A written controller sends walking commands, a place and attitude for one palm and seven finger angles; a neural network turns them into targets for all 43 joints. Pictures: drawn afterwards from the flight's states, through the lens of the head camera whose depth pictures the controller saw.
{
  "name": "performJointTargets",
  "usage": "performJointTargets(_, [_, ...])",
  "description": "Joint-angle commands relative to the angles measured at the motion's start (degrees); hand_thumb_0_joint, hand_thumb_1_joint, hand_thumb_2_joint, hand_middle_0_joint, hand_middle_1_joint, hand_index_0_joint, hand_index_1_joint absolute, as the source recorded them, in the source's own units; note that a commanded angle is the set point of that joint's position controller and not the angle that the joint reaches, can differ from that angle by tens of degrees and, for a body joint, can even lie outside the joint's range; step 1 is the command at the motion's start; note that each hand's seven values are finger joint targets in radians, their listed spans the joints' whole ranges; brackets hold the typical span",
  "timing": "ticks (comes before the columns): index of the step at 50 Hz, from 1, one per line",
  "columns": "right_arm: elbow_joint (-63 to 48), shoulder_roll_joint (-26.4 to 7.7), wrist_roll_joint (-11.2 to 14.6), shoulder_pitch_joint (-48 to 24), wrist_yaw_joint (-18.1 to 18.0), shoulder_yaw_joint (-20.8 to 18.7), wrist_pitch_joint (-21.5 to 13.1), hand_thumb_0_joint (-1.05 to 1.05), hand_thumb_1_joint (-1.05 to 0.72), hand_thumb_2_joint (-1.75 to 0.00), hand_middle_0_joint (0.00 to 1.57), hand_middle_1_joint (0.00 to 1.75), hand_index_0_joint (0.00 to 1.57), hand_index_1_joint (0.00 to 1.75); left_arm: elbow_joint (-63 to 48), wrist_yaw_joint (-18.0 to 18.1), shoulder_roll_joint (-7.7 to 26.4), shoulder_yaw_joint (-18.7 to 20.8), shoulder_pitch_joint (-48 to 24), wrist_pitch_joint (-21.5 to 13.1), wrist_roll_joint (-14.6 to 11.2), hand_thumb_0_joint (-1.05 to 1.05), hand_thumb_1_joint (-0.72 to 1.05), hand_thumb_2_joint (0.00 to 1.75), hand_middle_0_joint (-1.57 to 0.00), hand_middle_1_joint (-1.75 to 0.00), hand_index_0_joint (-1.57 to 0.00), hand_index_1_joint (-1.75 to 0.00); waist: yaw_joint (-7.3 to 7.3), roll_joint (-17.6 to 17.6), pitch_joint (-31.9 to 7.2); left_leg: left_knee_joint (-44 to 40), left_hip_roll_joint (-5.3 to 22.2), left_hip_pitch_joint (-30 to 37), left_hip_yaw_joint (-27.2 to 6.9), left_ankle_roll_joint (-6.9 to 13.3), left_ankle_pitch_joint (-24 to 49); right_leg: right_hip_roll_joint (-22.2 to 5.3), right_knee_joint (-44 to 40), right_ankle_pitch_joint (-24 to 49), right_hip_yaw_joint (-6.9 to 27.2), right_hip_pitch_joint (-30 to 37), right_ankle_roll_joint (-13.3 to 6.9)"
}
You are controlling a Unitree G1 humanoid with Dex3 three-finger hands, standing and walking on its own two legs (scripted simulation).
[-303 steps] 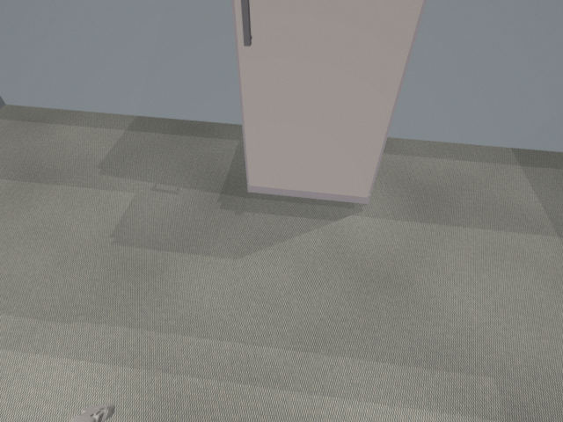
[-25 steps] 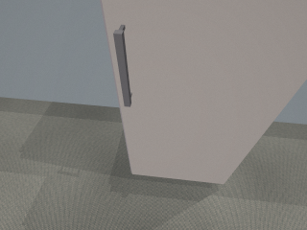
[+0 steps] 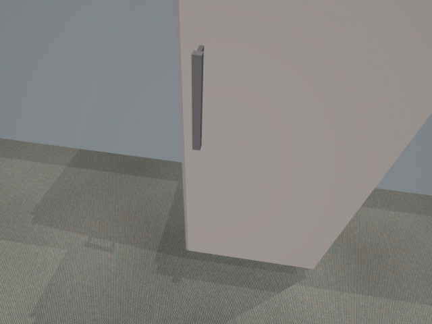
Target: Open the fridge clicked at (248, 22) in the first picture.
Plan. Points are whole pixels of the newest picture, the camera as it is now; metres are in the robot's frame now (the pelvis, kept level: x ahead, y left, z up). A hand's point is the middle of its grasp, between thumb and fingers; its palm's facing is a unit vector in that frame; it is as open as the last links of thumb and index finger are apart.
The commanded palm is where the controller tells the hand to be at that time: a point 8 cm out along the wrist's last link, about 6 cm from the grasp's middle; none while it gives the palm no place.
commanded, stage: come to a stop and stand still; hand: left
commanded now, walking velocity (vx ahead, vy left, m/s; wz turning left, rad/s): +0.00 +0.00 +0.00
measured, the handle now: (198, 102) +0.56 +0.08 +0.14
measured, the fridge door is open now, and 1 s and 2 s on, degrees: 0 0 0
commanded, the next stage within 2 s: look again from close up in 0.42 s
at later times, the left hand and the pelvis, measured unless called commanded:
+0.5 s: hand out of the picture -0.06 +0.21 -0.18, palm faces +0.03 -0.98 -0.21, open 7.4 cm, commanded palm none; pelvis -0.02 +0.03 +0.00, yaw +1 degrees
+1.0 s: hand out of the picture -0.06 +0.19 -0.18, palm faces +0.05 -0.98 -0.18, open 7.4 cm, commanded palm none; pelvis -0.02 +0.02 +0.00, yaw +1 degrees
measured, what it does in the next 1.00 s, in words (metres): stands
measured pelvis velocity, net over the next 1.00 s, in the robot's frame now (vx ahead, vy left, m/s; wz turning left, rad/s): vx -0.02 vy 0.02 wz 0.01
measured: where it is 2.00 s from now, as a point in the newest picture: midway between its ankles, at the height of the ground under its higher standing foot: outside the picture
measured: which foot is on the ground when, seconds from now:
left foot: down 0.00-1.00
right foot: down 0.00-1.00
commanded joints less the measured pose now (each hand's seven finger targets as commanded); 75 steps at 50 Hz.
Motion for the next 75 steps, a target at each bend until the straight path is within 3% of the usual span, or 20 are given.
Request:
performJointTargets(1, [-2.77,-9.0,0.16,-0.14,-0.23,-1.7,-1.12,0.0,-0.9,-0.9,0.2,0.3,0.2,0.3,-2.04,0.56,6.82,1.73,2.12,-0.96,0.04,0.0,0.9,0.9,-0.2,-0.3,-0.2,-0.3,0.34,2.41,3.76,-10.41,4.33,-3.19,-7.19,0.7,-11.34,-4.01,-7.21,-5.66,4.83,-3.57,-2.22])
performJointTargets(6, [-2.01,-9.76,0.19,0.08,-0.16,-1.94,-0.73,0.0,-0.9,-0.9,0.2,0.3,0.2,0.3,-0.75,0.55,6.14,1.6,3.9,-0.44,0.33,0.0,0.9,0.9,-0.2,-0.3,-0.2,-0.3,0.67,4.22,5.1,-14.58,5.09,-6.0,-9.43,0.85,-18.79,-3.17,-5.89,-6.84,3.49,-2.91,-1.68])
performJointTargets(9, [-1.61,-9.62,0.27,0.34,-0.16,-2.08,-0.59,0.0,-0.9,-0.9,0.2,0.3,0.2,0.3,0.11,0.57,5.53,1.56,5.62,-0.34,0.42,0.0,0.9,0.9,-0.2,-0.3,-0.2,-0.3,0.88,3.97,3.67,-15.8,5.45,-5.66,-9.97,1.06,-19.89,-2.94,-4.93,-5.95,2.89,-2.09,-1.59])
performJointTargets(16, [-0.42,-8.71,0.44,1.14,-0.14,-2.15,-0.34,0.0,-0.9,-0.9,0.2,0.3,0.2,0.3,1.62,0.73,4.96,1.46,7.2,-0.55,0.56,0.0,0.9,0.9,-0.2,-0.3,-0.2,-0.3,0.49,1.94,5.01,-14.72,4.59,-4.86,-9.06,0.77,-18.66,-3.66,-6.71,-8.12,3.9,-4.58,-1.59])
performJointTargets(31, [0.52,-5.78,0.42,2.45,-0.33,-2.08,0.04,0.0,-0.9,-0.9,0.2,0.3,0.2,0.3,3.08,0.97,2.49,1.46,9.97,-0.66,0.61,0.0,0.9,0.9,-0.2,-0.3,-0.2,-0.3,0.26,2.03,5.82,-13.2,3.35,-4.45,-8.37,0.28,-17.85,-3.46,-7.51,-11.37,5.89,-8.13,-1.78])
performJointTargets(38, [0.72,-4.54,0.46,3.18,-0.41,-2.0,-0.07,0.0,-0.9,-0.9,0.2,0.3,0.2,0.3,2.97,1.02,1.74,1.53,10.2,-0.84,0.51,0.0,0.9,0.9,-0.2,-0.3,-0.2,-0.3,0.27,0.28,5.34,-11.5,2.94,-3.77,-7.76,0.27,-15.34,-3.73,-7.66,-11.06,6.71,-8.72,-2.0])
performJointTargets(41, [0.89,-4.62,0.33,3.55,-0.39,-2.1,0.19,0.0,-0.9,-0.9,0.2,0.3,0.2,0.3,2.98,1.01,1.57,1.74,10.23,-0.56,0.62,0.0,0.9,0.9,-0.2,-0.3,-0.2,-0.3,0.29,1.46,6.44,-12.64,3.0,-5.35,-8.37,0.18,-19.13,-3.23,-7.53,-14.38,6.52,-9.62,-1.83])
performJointTargets(48, [0.9,-3.89,0.36,3.9,-0.52,-2.04,-0.12,0.0,-0.9,-0.9,0.2,0.3,0.2,0.3,2.8,0.88,1.24,1.78,10.24,-0.78,0.4,0.0,0.9,0.9,-0.2,-0.3,-0.2,-0.3,0.33,1.32,4.28,-11.16,2.67,-3.85,-7.94,0.29,-15.14,-3.42,-6.69,-10.97,7.07,-8.5,-2.31])
performJointTargets(53, [1.06,-4.35,0.28,3.66,-0.48,-2.08,-0.02,0.0,-0.9,-0.9,0.2,0.3,0.2,0.3,2.79,0.95,1.34,1.95,9.67,-0.66,0.54,0.0,0.9,0.9,-0.2,-0.3,-0.2,-0.3,0.39,1.03,6.33,-12.53,2.99,-5.45,-9.01,0.46,-17.83,-3.01,-6.78,-12.74,6.89,-9.24,-2.14])
performJointTargets(56, [1.05,-4.35,0.23,3.64,-0.51,-2.14,-0.01,0.0,-0.9,-0.9,0.2,0.3,0.2,0.3,2.9,0.83,1.4,1.99,10.08,-0.67,0.49,0.0,0.9,0.9,-0.2,-0.3,-0.2,-0.3,0.59,1.13,5.62,-12.31,2.7,-5.43,-8.62,0.4,-17.46,-3.04,-6.89,-12.61,7.11,-8.53,-2.28])
performJointTargets(58, [1.07,-4.24,0.37,3.45,-0.51,-1.96,-0.37,0.0,-0.9,-0.9,0.2,0.3,0.2,0.3,2.78,0.9,1.54,1.85,9.48,-1.0,0.35,0.0,0.9,0.9,-0.2,-0.3,-0.2,-0.3,0.41,1.06,4.34,-11.34,2.86,-3.22,-8.45,0.51,-13.46,-3.46,-6.81,-9.07,7.32,-8.08,-2.4])
performJointTargets(63, [1.34,-5.07,0.43,2.78,-0.47,-1.93,-0.5,0.0,-0.9,-0.9,0.2,0.3,0.2,0.3,2.95,0.93,1.69,1.68,8.75,-1.01,0.43,0.0,0.9,0.9,-0.2,-0.3,-0.2,-0.3,0.51,2.81,4.88,-13.46,3.76,-3.85,-9.68,0.68,-15.5,-2.92,-5.81,-6.87,6.23,-6.95,-2.02])
performJointTargets(72, [1.39,-5.55,0.62,1.46,-0.37,-1.68,-0.81,0.0,-0.9,-0.9,0.2,0.3,0.2,0.3,2.93,0.97,2.71,1.28,6.5,-1.51,0.25,0.0,0.9,0.9,-0.2,-0.3,-0.2,-0.3,0.16,0.25,4.19,-11.67,3.54,-0.16,-8.05,0.57,-8.19,-3.98,-7.51,-2.75,6.93,-6.12,-2.0])
performJointTargets(75, [1.59,-5.68,0.54,1.14,-0.36,-1.55,-0.88,0.0,-0.9,-0.9,0.2,0.3,0.2,0.3,2.89,0.96,2.72,1.19,5.41,-1.5,0.11,0.0,0.9,0.9,-0.2,-0.3,-0.2,-0.3,-0.13,1.26,2.92,-11.59,3.59,1.24,-7.73,0.33,-6.99,-3.93,-7.32,-1.94,7.07,-5.68,-1.95])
